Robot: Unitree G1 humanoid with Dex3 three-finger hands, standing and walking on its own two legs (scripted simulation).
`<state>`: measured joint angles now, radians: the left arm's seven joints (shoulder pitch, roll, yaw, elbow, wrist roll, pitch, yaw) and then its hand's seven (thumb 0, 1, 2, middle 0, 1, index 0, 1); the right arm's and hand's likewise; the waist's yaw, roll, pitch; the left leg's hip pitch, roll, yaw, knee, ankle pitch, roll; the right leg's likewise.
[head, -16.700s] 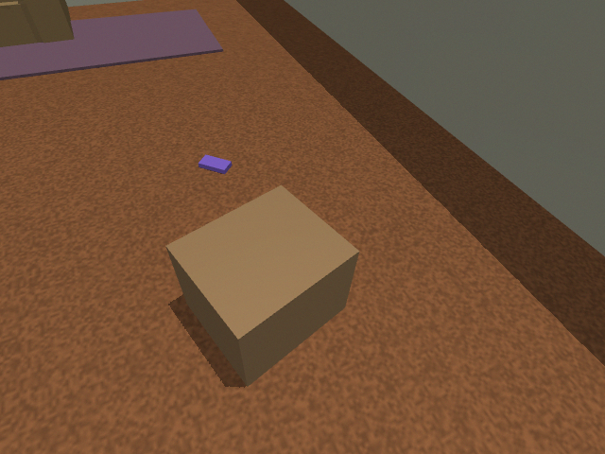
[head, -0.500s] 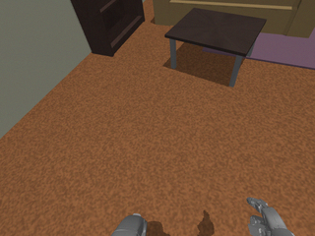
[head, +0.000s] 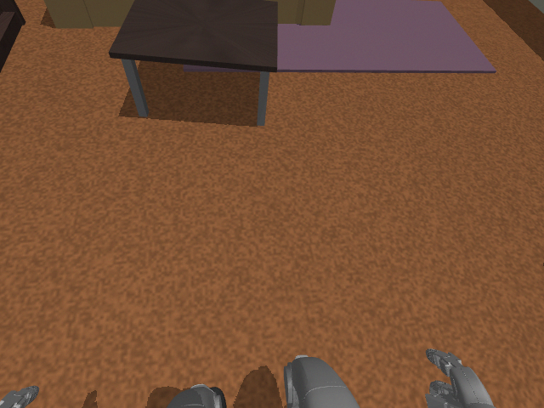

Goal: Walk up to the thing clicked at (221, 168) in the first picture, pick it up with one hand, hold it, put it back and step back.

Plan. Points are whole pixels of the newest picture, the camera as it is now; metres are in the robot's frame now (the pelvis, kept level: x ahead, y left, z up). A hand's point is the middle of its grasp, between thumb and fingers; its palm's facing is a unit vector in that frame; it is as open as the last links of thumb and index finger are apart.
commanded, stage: walk up
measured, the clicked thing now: out of the picture +0.60 -1.36 -0.75
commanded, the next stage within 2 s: none
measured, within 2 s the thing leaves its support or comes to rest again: neither
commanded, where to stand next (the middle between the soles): +0.06 -0.05 m, yaw -76 degrees
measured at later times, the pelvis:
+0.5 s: pelvis -0.01 +0.06 -0.01, yaw -30 degrees
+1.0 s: pelvis -0.01 +0.01 -0.02, yaw -51 degrees
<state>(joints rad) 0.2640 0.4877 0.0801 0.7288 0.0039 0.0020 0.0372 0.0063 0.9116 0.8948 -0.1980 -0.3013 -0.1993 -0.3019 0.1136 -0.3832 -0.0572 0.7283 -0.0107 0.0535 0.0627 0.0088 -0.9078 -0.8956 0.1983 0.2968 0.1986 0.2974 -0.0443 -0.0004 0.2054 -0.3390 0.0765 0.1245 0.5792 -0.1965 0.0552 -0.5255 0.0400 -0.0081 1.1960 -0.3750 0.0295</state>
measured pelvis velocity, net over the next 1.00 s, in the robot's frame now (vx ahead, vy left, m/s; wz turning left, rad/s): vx -0.01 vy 0.01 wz -0.88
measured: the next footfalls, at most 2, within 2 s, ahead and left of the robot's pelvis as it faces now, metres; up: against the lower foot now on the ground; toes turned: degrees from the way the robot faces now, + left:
right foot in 0.32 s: -0.01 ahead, -0.09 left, +0.00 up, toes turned -26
right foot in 0.96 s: -0.04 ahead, -0.15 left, +0.00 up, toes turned -54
